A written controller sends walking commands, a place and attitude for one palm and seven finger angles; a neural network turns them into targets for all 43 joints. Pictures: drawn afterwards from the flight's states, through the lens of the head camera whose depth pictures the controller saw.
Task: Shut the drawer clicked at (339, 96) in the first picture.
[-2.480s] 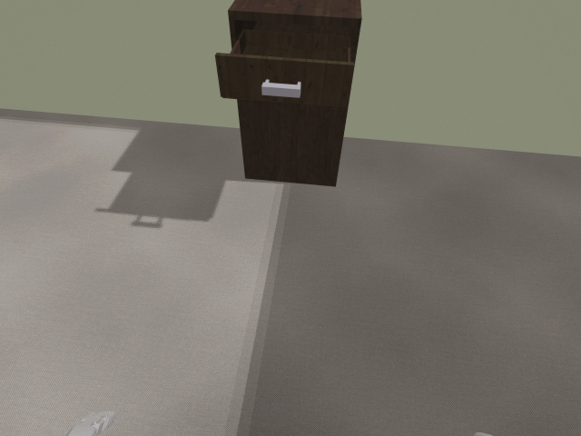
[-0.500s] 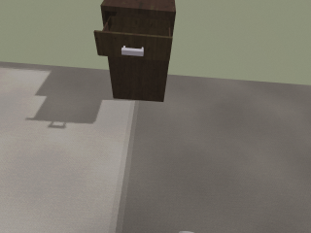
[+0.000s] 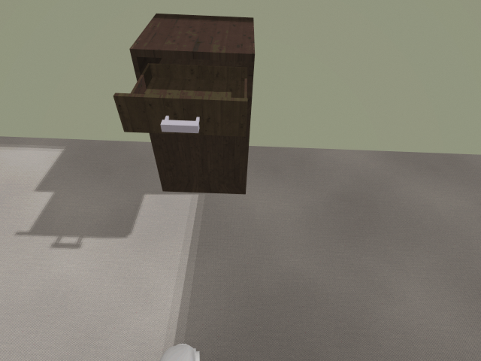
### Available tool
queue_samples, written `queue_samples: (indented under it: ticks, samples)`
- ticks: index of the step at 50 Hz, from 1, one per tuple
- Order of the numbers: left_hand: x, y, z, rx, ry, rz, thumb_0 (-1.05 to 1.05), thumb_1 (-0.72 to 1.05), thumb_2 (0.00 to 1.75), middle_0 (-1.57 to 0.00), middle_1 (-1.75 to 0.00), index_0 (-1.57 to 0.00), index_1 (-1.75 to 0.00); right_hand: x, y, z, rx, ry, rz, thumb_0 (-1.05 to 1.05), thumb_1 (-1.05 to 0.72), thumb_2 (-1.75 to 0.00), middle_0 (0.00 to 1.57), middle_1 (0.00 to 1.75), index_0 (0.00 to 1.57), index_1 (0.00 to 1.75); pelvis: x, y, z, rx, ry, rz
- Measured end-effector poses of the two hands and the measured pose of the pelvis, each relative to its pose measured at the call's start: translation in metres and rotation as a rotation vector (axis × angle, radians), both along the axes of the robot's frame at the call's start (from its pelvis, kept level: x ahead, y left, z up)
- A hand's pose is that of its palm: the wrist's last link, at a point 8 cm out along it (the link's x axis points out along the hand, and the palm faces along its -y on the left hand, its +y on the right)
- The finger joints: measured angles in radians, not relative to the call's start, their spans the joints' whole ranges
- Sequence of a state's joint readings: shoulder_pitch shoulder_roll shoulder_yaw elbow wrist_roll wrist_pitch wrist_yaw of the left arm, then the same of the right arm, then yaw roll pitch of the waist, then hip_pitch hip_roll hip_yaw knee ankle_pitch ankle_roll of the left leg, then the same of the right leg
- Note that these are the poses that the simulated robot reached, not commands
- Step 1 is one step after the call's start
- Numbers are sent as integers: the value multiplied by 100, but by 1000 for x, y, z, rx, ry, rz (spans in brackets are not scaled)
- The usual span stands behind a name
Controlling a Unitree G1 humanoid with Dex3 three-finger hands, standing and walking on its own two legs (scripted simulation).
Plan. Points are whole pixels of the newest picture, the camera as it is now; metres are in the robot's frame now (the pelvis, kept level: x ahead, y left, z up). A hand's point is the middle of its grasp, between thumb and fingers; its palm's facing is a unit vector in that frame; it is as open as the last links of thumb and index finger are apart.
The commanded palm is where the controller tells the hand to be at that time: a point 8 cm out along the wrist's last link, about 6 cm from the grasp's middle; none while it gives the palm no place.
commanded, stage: walk to a spot facing it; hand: left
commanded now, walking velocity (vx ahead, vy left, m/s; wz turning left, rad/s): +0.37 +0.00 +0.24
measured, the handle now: (181, 122) +0.84 +0.21 -0.07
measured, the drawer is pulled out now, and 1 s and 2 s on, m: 0.29 0.29 0.29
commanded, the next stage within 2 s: take the last steps up to it in 0.22 s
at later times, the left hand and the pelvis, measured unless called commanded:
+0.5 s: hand out of the picture +0.15 +0.26 -0.18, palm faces +0.12 -0.98 -0.15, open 7.4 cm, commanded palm none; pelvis +0.18 +0.09 +0.00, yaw +2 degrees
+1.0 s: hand (175, 247) +0.42 +0.17 -0.16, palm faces +0.03 -0.98 -0.20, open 7.3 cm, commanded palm none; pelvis +0.32 +0.00 +0.00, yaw +0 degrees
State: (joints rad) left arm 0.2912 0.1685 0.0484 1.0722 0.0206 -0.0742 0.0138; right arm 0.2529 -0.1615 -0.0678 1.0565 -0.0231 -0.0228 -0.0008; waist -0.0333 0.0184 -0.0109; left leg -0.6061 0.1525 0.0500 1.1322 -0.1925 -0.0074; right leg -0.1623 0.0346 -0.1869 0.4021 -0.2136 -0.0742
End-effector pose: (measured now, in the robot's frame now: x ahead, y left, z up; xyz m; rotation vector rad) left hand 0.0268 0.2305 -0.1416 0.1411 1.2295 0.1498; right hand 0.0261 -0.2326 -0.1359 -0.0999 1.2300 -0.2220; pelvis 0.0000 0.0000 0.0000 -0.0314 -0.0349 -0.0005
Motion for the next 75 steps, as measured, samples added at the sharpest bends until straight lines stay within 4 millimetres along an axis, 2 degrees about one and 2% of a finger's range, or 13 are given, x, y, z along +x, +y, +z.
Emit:
queue_samples:
  ticks: [9,15,18,22,29,40,46,50,59,64,70,72,75]
  samples:
    - [-26,4,-12,-74,185,146,0,92,90,-20,-30,-20,-30,153,34,17,-16,-104,182,0,-91,-90,19,30,19,30,72,27,-1,-27,15,59]
    - [-25,28,-25,-111,345,206,1,91,90,-20,-30,-20,-30,225,80,5,-33,-142,252,0,-91,-90,19,30,20,30,124,63,-18,-16,12,71]
    - [5,47,-21,-96,349,179,1,91,90,-20,-30,-20,-30,226,95,6,-23,-120,212,0,-91,-90,20,30,20,30,142,73,-12,0,1,52]
    - [68,70,-15,-66,262,133,1,91,90,-20,-30,-19,-30,223,87,18,-65,-108,124,-3,-96,-90,20,30,20,30,162,82,-1,14,-2,36]
    - [179,84,-5,-41,75,78,1,91,90,-20,-30,-19,-29,190,86,14,-45,43,61,-2,-93,-90,20,30,20,30,199,84,6,31,2,21]
    - [321,45,11,-7,-28,-86,1,92,90,-20,-30,-19,-30,134,88,-1,82,290,-102,0,-91,-90,20,30,20,30,257,51,4,52,17,-19]
    - [385,3,7,12,-114,-121,1,91,90,-20,-30,-19,-30,135,62,-16,136,422,-131,0,-90,-90,20,30,20,30,296,13,-12,51,19,-20]
    - [381,-10,12,12,-116,-29,-1,92,90,-20,-30,-20,-30,186,29,-16,107,377,-88,1,-91,-90,20,30,20,30,319,-1,-5,41,6,-2]
    - [341,-10,14,32,66,52,-1,94,90,-20,-30,-20,-30,363,-14,-4,25,57,22,0,-91,-90,19,30,20,30,368,-11,7,24,18,14]
    - [315,-21,7,-24,194,111,0,92,90,-20,-30,-20,-30,449,-4,5,14,-43,105,0,-91,-90,19,30,19,30,398,-4,6,16,22,14]
    - [300,-22,-4,-86,338,186,0,91,90,-20,-30,-20,-30,535,32,9,2,-118,201,0,-91,-90,19,30,20,30,440,17,-3,10,20,22]
    - [303,-16,-11,-101,378,189,0,91,90,-20,-30,-20,-30,554,43,5,-8,-149,210,0,-91,-90,19,30,20,30,453,26,-11,13,15,16]
    - [326,-5,-14,-95,384,160,1,91,90,-20,-30,-20,-30,557,56,4,-2,-149,189,0,-91,-90,20,30,20,30,466,33,-10,29,-2,1]
